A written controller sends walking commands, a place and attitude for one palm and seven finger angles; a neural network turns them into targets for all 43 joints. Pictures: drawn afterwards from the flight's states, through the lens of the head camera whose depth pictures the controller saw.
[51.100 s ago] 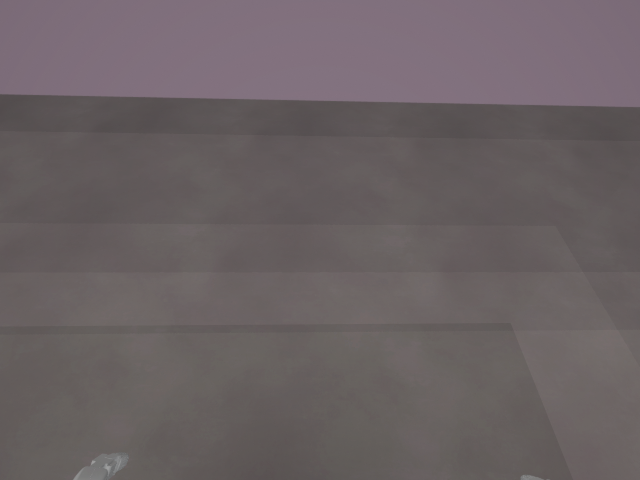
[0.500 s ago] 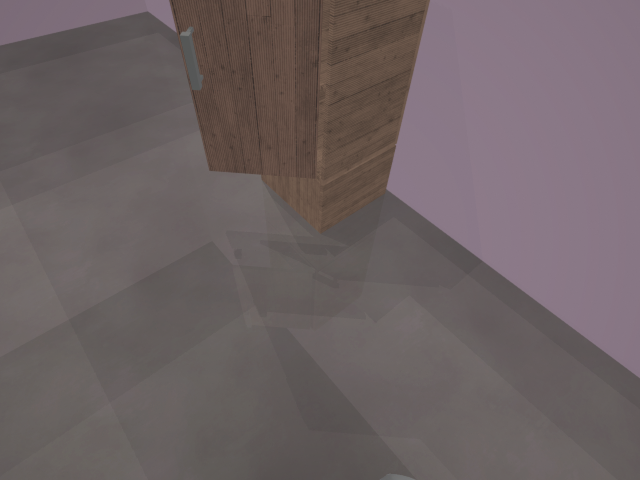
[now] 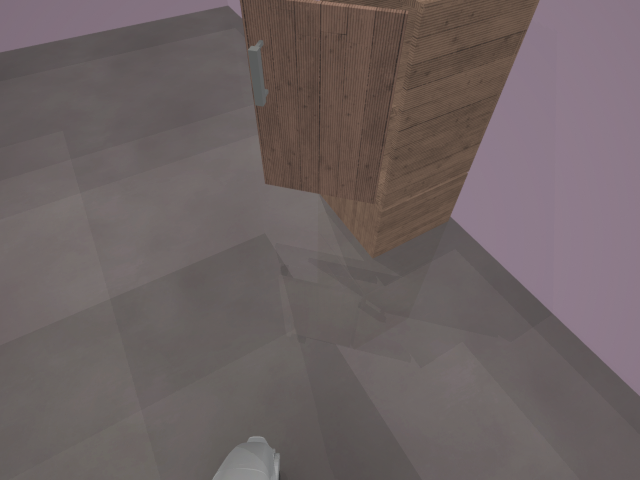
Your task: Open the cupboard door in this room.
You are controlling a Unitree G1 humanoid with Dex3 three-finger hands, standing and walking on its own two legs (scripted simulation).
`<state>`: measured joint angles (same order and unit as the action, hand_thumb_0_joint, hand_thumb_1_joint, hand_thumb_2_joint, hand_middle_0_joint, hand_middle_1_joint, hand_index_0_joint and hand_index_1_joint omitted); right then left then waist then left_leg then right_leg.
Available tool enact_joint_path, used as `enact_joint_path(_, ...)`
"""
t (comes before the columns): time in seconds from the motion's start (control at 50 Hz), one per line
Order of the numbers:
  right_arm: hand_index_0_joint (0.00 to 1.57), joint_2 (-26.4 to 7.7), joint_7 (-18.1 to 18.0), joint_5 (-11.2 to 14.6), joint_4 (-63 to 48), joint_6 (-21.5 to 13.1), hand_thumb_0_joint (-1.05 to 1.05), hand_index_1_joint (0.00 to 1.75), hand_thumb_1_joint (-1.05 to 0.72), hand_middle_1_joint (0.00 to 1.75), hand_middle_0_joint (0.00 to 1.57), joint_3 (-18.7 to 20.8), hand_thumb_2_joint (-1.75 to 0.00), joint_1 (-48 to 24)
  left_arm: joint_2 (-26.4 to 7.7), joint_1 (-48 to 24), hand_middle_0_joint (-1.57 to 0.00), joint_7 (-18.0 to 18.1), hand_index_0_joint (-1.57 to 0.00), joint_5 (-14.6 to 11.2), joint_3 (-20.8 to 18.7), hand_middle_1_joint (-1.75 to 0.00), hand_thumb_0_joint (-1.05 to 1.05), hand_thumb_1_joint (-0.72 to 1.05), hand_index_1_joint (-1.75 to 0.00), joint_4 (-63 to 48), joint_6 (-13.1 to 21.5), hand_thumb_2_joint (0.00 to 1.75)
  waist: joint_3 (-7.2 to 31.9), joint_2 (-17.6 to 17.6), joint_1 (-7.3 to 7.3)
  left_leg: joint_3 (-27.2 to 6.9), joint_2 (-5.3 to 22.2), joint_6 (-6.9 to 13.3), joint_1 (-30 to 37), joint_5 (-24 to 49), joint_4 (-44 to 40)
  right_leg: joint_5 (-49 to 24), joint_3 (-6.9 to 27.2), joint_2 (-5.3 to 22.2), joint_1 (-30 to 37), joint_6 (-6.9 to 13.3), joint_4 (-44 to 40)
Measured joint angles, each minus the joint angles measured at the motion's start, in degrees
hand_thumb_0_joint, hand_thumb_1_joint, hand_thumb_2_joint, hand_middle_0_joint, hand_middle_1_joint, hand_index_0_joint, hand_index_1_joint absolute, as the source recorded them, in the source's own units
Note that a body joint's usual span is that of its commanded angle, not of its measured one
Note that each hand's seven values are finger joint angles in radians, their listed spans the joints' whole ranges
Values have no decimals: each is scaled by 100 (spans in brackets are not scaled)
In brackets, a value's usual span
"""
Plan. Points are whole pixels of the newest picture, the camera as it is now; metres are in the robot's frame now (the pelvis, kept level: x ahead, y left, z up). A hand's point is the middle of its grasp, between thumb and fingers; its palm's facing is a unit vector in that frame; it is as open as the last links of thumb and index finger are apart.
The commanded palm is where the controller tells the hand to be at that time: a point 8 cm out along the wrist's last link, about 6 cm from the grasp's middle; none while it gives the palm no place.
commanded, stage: take the last steps up to it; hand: left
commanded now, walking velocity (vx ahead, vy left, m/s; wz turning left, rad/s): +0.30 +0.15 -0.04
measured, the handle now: (260, 73) +1.01 +0.27 -0.05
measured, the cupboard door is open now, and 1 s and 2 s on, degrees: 46 46 46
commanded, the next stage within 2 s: come to a stop and stand still in 0.90 s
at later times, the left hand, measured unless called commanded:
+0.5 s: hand (198, 344) +0.32 +0.24 -0.15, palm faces -0.07 -0.97 -0.22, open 7.4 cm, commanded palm none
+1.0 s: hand (180, 352) +0.32 +0.29 -0.20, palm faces +0.03 -0.98 -0.18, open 7.3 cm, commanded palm none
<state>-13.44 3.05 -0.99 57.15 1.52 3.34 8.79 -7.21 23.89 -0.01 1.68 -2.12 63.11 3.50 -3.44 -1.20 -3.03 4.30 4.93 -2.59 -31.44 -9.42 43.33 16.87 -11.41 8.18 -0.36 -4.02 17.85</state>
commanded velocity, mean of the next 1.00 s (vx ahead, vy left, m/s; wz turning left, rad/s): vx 0.24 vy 0.08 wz -0.04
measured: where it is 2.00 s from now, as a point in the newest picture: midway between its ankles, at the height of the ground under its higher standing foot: (308, 415)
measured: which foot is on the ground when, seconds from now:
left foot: up 0.00-0.08, down 0.10-0.58, up 0.60-0.96, down 0.98-1.00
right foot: down 0.00-0.10, up 0.12-0.54, down 0.56-0.98, up 1.00-1.00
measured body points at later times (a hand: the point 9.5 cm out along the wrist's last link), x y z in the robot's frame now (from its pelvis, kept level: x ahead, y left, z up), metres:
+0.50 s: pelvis +0.18 +0.07 -0.01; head +0.20 +0.05 +0.44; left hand +0.33 +0.30 -0.14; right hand +0.14 -0.17 -0.17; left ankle +0.14 +0.15 -0.75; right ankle +0.25 -0.04 -0.72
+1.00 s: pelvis +0.37 +0.11 -0.02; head +0.39 +0.12 +0.43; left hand +0.32 +0.34 -0.18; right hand +0.45 -0.14 -0.16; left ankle +0.46 +0.21 -0.75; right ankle +0.26 -0.03 -0.73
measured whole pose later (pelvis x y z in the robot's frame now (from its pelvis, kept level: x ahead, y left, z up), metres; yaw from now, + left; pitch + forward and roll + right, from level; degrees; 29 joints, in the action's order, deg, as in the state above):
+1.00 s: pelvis +0.37 +0.11 -0.02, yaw -4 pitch +0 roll -1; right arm -10.9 1.1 -1.5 57.0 -2.9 2.2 9.2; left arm -10.4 22.3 0.1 1.1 -3.4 64.0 1.1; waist -2.5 -1.3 -2.3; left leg 5.4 2.9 0.8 -22.7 -7.9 32.7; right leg 27.1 -5.8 5.2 -7.9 -1.2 37.5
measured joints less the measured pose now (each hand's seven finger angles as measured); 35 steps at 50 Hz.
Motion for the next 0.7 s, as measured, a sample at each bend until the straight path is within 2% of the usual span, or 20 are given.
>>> enact_joint_path(0.04,19,42,13,6,-64,-57,1,30,-91,29,19,-35,-90,-152,-32,114,-21,9,-20,18,-28,-30,1,91,-30,99,-43,90,-38,-43,-99,89,-67,82,235,-114,-513,219,-7,89,74,-140,166)
enact_joint_path(0.08,19,78,6,-2,-172,-183,1,30,-91,29,19,-88,-90,-249,-67,256,-21,9,-20,14,-62,-30,1,91,-30,178,-105,90,-40,-71,-128,189,-162,180,647,-166,-1086,587,38,208,29,-240,634)
enact_joint_path(0.1,19,78,-17,-24,-240,-279,1,30,-91,29,19,-101,-90,-281,-70,307,-21,-1,-20,-3,-74,-30,1,91,-30,210,-149,90,-24,-24,-95,179,-163,301,716,-3,-1146,835,65,256,-169,-133,1198)
enact_joint_path(0.14,20,209,-134,-32,-310,-393,1,30,-91,29,19,-124,-90,-353,-179,127,-21,1,-20,-31,-90,-30,1,91,-30,253,-300,90,-150,-121,-42,243,-254,479,642,-206,-662,1320,576,229,-875,149,2994)
enact_joint_path(0.18,20,354,-213,-34,-317,-419,0,30,-91,29,20,-191,-90,-306,-296,-109,-20,17,-20,-40,-124,-30,1,91,-30,196,-362,90,-178,-203,-35,351,-310,543,831,-403,-705,1189,848,69,-1648,347,4435)
enact_joint_path(0.2,20,415,-244,-35,-301,-421,0,30,-91,29,20,-222,-90,-246,-342,-241,-20,17,-20,-33,-147,-30,1,91,-30,144,-364,90,-164,-218,-22,393,-335,537,962,-413,-839,1000,855,8,-1980,395,4846)
enact_joint_path(0.24,20,515,-295,-32,-219,-441,0,30,-91,29,20,-268,-89,-82,-410,-513,-20,5,-20,-13,-177,-30,1,91,-30,-2,-346,90,-121,-220,9,476,-402,554,1259,-362,-1184,655,783,-60,-2495,428,5136)
enact_joint_path(0.3,20,448,-406,20,-156,-531,-2,30,-94,30,20,-146,-89,166,-429,-857,-20,-6,-19,-7,-204,-30,1,91,-30,-269,-321,90,0,-177,102,611,-522,630,1706,-286,-1721,307,683,-128,-2967,430,4808)
enact_joint_path(0.36,20,323,-391,-22,-5,-515,-2,30,-95,29,20,-127,-89,445,-416,-1206,-20,-32,-19,0,-209,-30,1,91,-30,-508,-328,90,103,-114,190,690,-633,663,2095,-264,-2143,-14,594,-155,-3106,416,4040)
enact_joint_path(0.44,20,249,-354,-55,235,-457,-1,30,-93,29,20,-133,-89,844,-380,-1604,-20,-70,-19,4,-180,-30,1,91,-30,-754,-323,90,155,-54,323,736,-749,646,2492,-384,-2418,-209,599,-194,-2929,441,2945)
enact_joint_path(0.52,20,256,-328,-76,468,-394,0,30,-92,29,20,-162,-90,1204,-331,-1812,-20,-94,-19,11,-130,-30,1,91,-30,-910,-299,90,159,20,459,778,-743,549,2743,-748,-2285,-235,583,-300,-2450,505,2071)
enact_joint_path(0.56,20,291,-315,-53,575,-365,0,30,-92,29,20,-187,-90,1378,-319,-1838,-20,-103,-19,18,-113,-30,1,91,-30,-971,-219,90,146,51,488,766,-654,457,2705,-1130,-1821,-346,553,-399,-2062,617,1576)
enact_joint_path(0.58,20,298,-301,-24,642,-329,0,30,-91,29,20,-188,-90,1394,-288,-1851,-20,-97,-19,26,-109,-30,1,91,-30,-972,-151,90,94,126,490,693,-532,440,2541,-1301,-1311,-287,507,-472,-2019,682,1654)
enact_joint_path(0.62,20,321,-261,-6,714,-233,1,30,-91,29,20,-184,-90,1355,-235,-1774,-20,-73,-20,-9,-70,-30,1,91,-30,-972,-50,90,-6,181,509,339,-460,362,1949,-1757,235,-114,421,-528,-1841,734,1704)
enact_joint_path(0.66,20,319,-247,-1,719,-176,1,30,-91,29,20,-158,-90,1249,-165,-1585,-20,-15,-20,-40,-49,-30,0,91,-30,-919,-17,90,-50,194,483,89,-408,279,1352,-1646,1307,-117,398,-563,-1555,699,1428)
enact_joint_path(0.7,20,315,-239,-2,653,-148,1,30,-91,29,20,-133,-90,1088,-110,-1344,-20,21,-20,-74,-58,-30,0,91,-30,-801,-13,90,-49,190,464,-37,-262,179,877,-1305,1585,-224,397,-598,-1265,654,1026)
